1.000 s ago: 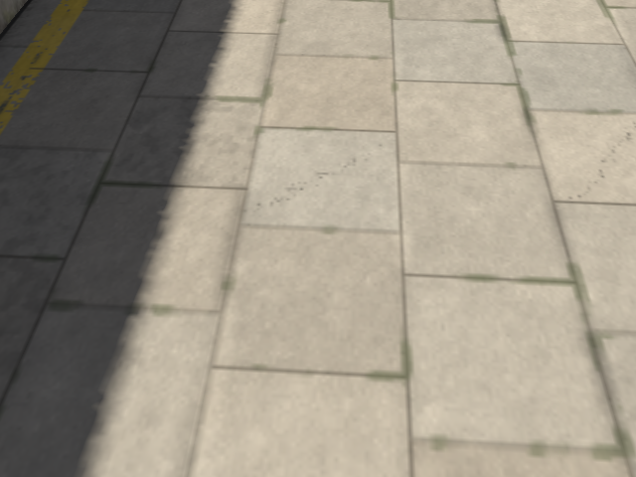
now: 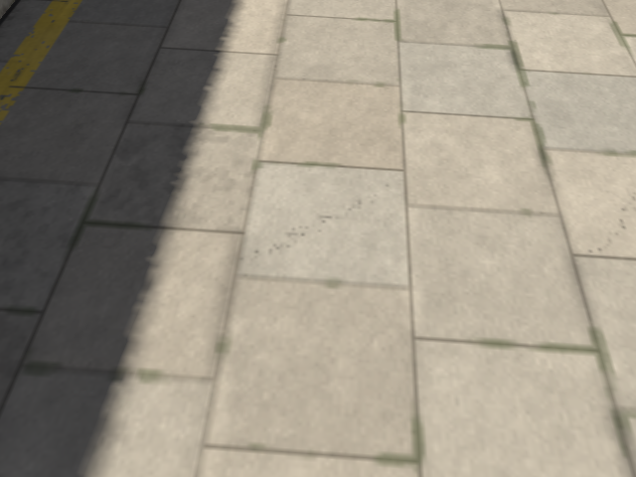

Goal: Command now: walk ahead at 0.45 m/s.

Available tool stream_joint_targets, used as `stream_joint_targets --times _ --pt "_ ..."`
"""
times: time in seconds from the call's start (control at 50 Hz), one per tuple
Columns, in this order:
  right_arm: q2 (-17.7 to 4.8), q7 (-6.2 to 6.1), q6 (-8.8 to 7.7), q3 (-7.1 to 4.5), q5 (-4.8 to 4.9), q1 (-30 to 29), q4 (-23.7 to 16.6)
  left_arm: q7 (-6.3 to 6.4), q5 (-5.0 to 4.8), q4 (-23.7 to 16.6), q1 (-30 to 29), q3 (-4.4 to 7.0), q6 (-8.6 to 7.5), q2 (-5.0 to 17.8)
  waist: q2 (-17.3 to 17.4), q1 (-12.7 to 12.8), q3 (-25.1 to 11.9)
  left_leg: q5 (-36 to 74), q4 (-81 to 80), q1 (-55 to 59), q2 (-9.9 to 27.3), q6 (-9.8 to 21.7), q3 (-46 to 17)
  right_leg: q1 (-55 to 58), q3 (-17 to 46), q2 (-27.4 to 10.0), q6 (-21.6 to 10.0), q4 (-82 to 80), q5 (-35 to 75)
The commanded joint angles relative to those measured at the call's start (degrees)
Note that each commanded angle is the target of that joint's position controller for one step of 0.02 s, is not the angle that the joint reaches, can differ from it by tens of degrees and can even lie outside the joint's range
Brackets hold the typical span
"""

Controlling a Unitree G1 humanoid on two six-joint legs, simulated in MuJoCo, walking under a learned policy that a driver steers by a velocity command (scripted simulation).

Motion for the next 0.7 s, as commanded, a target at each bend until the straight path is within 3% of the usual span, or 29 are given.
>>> stream_joint_targets --times 0.02,0.08,0.14,0.18,0.2,0.22,0.24,0.26,0.28,0.3,0.32,0.36,0.38,0.42,0.46,0.56,0.64,0.7 --pt "-5.72 -0.26 -0.83 -0.29 0.06 4.58 -0.50 -0.29 -0.19 -4.38 -5.38 -0.30 0.36 0.62 5.37 0.23 6.80 26.32 -6.82 1.04 14.06 5.39 -9.15 -9.72 -1.97 -0.05 1.15 -6.10 4.12" --pt "-5.84 -0.34 -0.97 0.00 0.08 5.21 -0.26 -0.39 -0.89 -7.40 -12.92 -1.12 0.33 -0.20 6.44 -1.05 8.12 30.63 -7.43 -1.23 12.85 4.88 -6.42 -4.32 -4.46 1.83 0.81 -18.18 8.74" --pt "-7.01 -0.54 -1.14 -0.21 0.04 5.71 0.41 0.00 -1.13 -8.84 -14.50 -1.00 0.25 1.04 6.85 -0.58 7.76 38.89 -6.01 1.41 14.63 4.68 -5.70 0.85 -5.36 3.24 -1.56 -23.79 9.56" --pt "-8.18 -0.68 -1.27 -0.52 -0.07 3.93 0.31 0.71 -1.06 -7.97 -9.77 -0.20 -0.17 2.79 6.96 2.26 4.63 53.71 1.04 4.66 15.22 3.92 -4.32 7.18 -5.60 5.52 -3.97 -25.04 6.78" --pt "-8.89 -0.80 -1.09 -0.78 -0.25 3.19 0.25 1.12 -1.05 -6.11 -3.62 0.50 -0.53 4.03 7.01 4.91 1.32 59.06 8.44 5.88 15.09 3.43 -3.70 12.84 -5.42 6.89 -5.13 -25.75 4.94" --pt "-9.37 -0.78 -0.74 -0.96 -0.08 2.13 0.04 1.57 -0.86 -3.09 5.38 1.33 -0.97 5.13 6.10 8.70 -3.05 57.28 19.14 3.76 13.93 2.72 -2.65 22.75 -5.36 7.54 -6.32 -29.56 6.40" --pt "-8.45 -0.49 -0.60 -0.70 0.26 2.11 -0.79 2.13 0.37 -0.90 14.02 2.51 -1.33 8.21 3.76 11.69 -7.90 42.26 33.56 -6.02 11.86 2.20 -1.73 35.86 2.38 0.37 -8.43 -30.81 1.14" --pt "-1.61 0.33 -0.35 0.41 2.01 8.48 -2.13 2.17 1.75 -0.81 18.77 3.94 -1.28 13.90 -8.27 8.59 -16.07 0.20 58.44 -25.31 2.33 0.01 0.53 51.64 31.09 -18.37 -16.60 -34.01 -6.35" --pt "-6.19 0.55 -0.12 -1.01 1.13 6.02 -2.06 1.44 -0.51 -1.01 14.82 3.67 -0.47 12.17 -3.88 7.93 -16.04 -12.57 66.16 -32.57 -0.17 0.92 -6.79 48.36 44.61 -19.62 -18.25 -43.64 -13.36" --pt "-7.25 0.59 -0.01 -1.48 0.48 -0.36 -4.43 1.35 -1.55 -2.19 6.99 2.82 -0.50 9.43 -2.00 4.90 -5.38 -6.85 64.97 -36.64 4.11 1.48 -7.39 38.96 35.03 -17.78 -15.82 -45.65 -18.19" --pt "-7.02 0.82 -0.30 -1.46 0.07 -3.87 -5.42 1.09 -1.62 -2.90 3.06 1.80 -1.02 5.55 1.03 3.75 -0.33 -2.71 61.21 -35.26 6.20 1.52 -7.09 30.51 28.54 -15.56 -13.95 -48.06 -13.33" --pt "-4.66 1.08 0.77 -1.40 -1.07 -2.83 -4.99 1.48 -1.37 -1.47 2.97 0.51 -2.02 1.73 1.26 -0.10 2.59 -0.81 55.04 -28.63 8.69 0.60 -7.10 20.79 18.54 -10.93 -10.51 -49.88 -2.06" --pt "-3.36 1.37 1.53 -1.26 -1.37 -1.82 -4.62 1.67 -1.22 -0.68 4.45 0.20 -2.51 1.26 0.75 -0.88 2.45 -0.76 53.09 -26.61 9.03 0.00 -6.81 19.04 15.69 -9.88 -9.97 -50.15 1.54" --pt "-3.06 1.70 2.52 -1.31 -1.46 -3.65 -5.60 1.83 -1.15 0.48 7.61 0.33 -3.32 2.90 0.20 -1.43 3.10 0.70 50.00 -27.96 9.49 -1.01 -5.46 18.43 12.08 -8.60 -10.11 -50.86 7.02" --pt "-4.03 1.98 3.08 -1.44 -1.45 -9.15 -7.84 1.81 -1.19 0.83 9.68 0.49 -3.50 4.47 -0.25 -0.89 4.54 4.82 45.44 -32.33 10.53 -2.09 -4.31 19.42 9.99 -7.88 -10.02 -52.55 7.67" --pt "-3.93 2.45 2.92 -0.91 -0.50 -21.91 -12.27 1.72 -1.41 1.41 15.04 -0.05 -3.34 4.28 -0.94 2.39 5.85 14.45 28.96 -35.26 9.73 -3.67 -1.19 24.76 5.61 -5.71 -8.12 -52.66 16.48" --pt "-4.30 2.43 2.58 -0.71 -0.32 -28.91 -14.74 2.16 -1.17 2.95 20.25 -0.27 -3.15 4.34 -1.59 5.02 6.02 15.29 21.69 -35.90 7.79 -3.09 0.15 32.54 6.23 -7.05 -8.26 -49.92 23.34" --pt "-5.55 2.28 1.80 -1.01 -0.22 -30.68 -16.38 2.74 -0.54 3.02 20.21 0.09 -2.70 5.84 -2.15 4.55 5.84 10.35 18.23 -35.47 6.53 -2.08 -0.60 37.96 8.43 -9.03 -8.81 -45.52 30.48"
